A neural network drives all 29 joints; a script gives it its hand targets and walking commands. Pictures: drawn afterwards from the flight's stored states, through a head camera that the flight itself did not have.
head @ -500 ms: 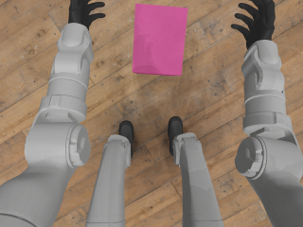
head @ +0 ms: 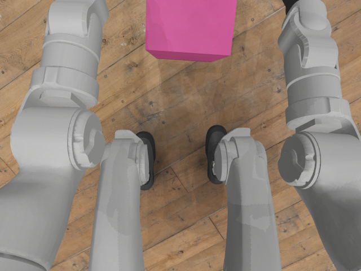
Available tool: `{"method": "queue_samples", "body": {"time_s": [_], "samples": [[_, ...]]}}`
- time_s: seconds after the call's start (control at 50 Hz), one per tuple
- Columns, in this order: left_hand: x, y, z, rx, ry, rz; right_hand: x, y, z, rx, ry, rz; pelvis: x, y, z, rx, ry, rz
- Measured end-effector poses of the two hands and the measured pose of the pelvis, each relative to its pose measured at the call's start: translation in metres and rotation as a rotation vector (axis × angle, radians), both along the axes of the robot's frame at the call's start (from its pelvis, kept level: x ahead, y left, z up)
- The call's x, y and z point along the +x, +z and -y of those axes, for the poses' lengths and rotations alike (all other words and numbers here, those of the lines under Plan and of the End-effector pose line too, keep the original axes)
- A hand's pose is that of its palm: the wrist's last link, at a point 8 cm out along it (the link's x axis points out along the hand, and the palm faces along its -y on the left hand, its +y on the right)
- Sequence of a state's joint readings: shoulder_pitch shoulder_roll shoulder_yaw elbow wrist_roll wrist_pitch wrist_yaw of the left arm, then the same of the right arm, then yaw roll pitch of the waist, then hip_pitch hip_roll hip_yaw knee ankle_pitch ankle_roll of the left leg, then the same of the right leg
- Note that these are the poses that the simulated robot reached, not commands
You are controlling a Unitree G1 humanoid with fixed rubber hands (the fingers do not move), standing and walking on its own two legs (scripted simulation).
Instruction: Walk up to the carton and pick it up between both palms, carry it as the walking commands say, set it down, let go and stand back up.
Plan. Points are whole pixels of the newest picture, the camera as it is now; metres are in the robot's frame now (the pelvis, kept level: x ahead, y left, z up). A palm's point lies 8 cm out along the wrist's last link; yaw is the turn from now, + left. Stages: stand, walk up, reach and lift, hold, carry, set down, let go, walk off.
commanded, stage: reach and lift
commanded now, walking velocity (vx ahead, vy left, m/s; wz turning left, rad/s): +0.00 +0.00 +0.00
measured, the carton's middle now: (188, 10) +0.56 -0.03 -0.36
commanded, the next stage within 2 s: none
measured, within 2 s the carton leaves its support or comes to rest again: neither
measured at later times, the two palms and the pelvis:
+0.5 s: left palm (111, 5) +0.56 +0.13 -0.28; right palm (267, 12) +0.54 -0.19 -0.27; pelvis -0.01 +0.00 -0.09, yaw +0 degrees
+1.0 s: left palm (115, 1) +0.56 +0.13 -0.28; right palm (265, 16) +0.53 -0.19 -0.29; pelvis -0.01 +0.00 -0.10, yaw +0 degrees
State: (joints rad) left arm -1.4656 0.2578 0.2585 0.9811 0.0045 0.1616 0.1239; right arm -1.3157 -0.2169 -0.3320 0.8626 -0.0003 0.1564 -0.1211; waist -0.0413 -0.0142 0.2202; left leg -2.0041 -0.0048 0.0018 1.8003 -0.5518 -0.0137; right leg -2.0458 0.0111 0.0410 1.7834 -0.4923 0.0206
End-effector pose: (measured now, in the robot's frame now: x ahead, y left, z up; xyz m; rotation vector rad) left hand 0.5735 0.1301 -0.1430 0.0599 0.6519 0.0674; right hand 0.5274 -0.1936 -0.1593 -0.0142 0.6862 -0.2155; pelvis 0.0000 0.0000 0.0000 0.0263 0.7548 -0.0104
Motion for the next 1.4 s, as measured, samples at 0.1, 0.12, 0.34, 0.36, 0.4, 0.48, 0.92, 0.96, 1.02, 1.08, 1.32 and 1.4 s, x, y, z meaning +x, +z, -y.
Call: {"method": "queue_samples", "body": {"time_s": [0.1,0.12,0.34,0.36,0.4,0.48,0.92,0.96,1.02,1.08,1.32,1.4], "samples": [[-0.004,-0.042,0.008,-0.011,-0.010,-0.043,0.005,-0.030,-0.007,-0.016,0.026,0.001,0.000,-0.020,0.000,-0.001,-0.003,0.030],[-0.005,-0.050,0.008,-0.013,-0.009,-0.048,0.007,-0.035,-0.010,-0.018,0.034,0.008,0.000,-0.024,0.000,-0.001,-0.004,0.039],[-0.009,-0.120,0.000,0.001,-0.002,-0.039,0.004,-0.108,-0.012,-0.064,0.071,-0.024,-0.009,-0.069,-0.002,-0.009,-0.002,0.144],[-0.012,-0.127,-0.001,0.002,0.001,-0.065,0.005,-0.109,-0.008,-0.072,0.067,-0.020,-0.009,-0.073,-0.003,-0.009,-0.002,0.146],[-0.019,-0.139,-0.002,0.008,0.003,-0.104,0.007,-0.109,-0.002,-0.076,0.055,-0.003,-0.009,-0.080,-0.003,-0.010,-0.002,0.153],[-0.019,-0.138,-0.004,0.017,0.000,-0.076,0.009,-0.111,-0.006,-0.060,0.065,0.001,-0.011,-0.088,-0.002,-0.009,-0.002,0.169],[-0.013,-0.144,0.002,0.018,-0.017,-0.081,0.005,-0.128,-0.004,-0.049,0.071,-0.032,-0.011,-0.100,0.001,-0.001,-0.004,0.174],[-0.011,-0.143,0.003,0.016,-0.018,-0.076,0.005,-0.129,-0.004,-0.049,0.076,-0.033,-0.011,-0.100,0.000,-0.001,-0.004,0.174],[-0.008,-0.140,0.004,0.012,-0.022,-0.057,0.005,-0.129,-0.005,-0.047,0.079,-0.033,-0.011,-0.100,0.000,-0.002,-0.004,0.172],[-0.007,-0.141,0.006,0.004,-0.030,-0.062,0.006,-0.130,-0.009,-0.051,0.107,-0.035,-0.010,-0.100,0.000,-0.002,-0.005,0.170],[-0.007,-0.141,0.025,-0.042,-0.075,-0.068,0.015,-0.125,-0.029,0.023,0.142,-0.015,-0.010,-0.100,0.000,-0.002,-0.005,0.171],[-0.007,-0.141,0.025,-0.055,-0.080,-0.072,0.014,-0.126,-0.026,0.059,0.111,-0.027,-0.010,-0.100,0.000,-0.003,-0.004,0.171]]}}
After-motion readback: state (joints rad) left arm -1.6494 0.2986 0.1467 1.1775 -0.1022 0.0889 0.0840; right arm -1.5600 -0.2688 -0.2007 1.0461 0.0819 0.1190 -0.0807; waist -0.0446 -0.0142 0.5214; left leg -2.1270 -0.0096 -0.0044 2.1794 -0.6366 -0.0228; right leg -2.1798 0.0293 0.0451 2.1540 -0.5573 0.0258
